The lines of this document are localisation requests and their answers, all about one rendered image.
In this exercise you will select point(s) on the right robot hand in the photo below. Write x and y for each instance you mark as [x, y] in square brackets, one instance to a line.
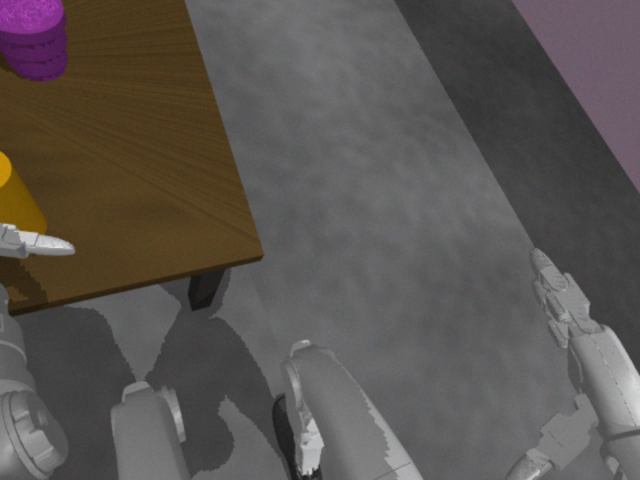
[602, 373]

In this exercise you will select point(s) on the coffee table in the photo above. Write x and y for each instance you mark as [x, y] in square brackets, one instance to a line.
[127, 157]

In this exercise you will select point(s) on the left robot hand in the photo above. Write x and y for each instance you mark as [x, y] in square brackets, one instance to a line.
[18, 244]

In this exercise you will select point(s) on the right robot foot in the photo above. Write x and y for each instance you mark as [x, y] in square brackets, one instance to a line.
[285, 438]

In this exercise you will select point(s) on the right robot arm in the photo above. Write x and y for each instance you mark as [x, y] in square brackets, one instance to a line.
[621, 454]

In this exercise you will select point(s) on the left robot arm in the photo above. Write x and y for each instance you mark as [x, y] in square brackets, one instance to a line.
[32, 443]

